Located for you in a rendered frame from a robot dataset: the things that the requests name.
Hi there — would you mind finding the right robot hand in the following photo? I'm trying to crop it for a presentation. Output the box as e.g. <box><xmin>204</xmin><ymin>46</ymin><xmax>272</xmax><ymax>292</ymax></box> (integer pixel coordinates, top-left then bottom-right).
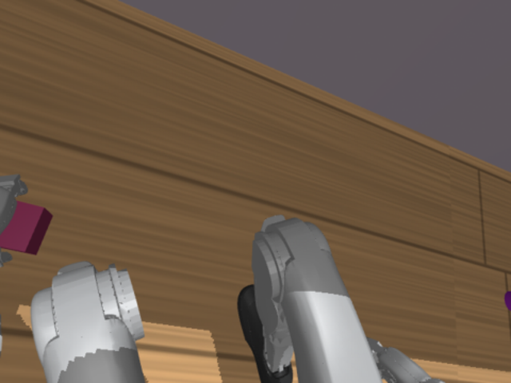
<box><xmin>366</xmin><ymin>337</ymin><xmax>432</xmax><ymax>383</ymax></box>

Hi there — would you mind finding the left robot hand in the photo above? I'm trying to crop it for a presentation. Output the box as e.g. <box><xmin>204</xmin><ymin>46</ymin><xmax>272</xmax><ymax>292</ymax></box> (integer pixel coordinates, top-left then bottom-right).
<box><xmin>0</xmin><ymin>174</ymin><xmax>28</xmax><ymax>267</ymax></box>

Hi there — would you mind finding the right robot foot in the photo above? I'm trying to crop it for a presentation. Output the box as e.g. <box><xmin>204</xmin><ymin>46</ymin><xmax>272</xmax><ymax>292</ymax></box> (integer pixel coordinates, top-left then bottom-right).
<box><xmin>237</xmin><ymin>284</ymin><xmax>293</xmax><ymax>383</ymax></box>

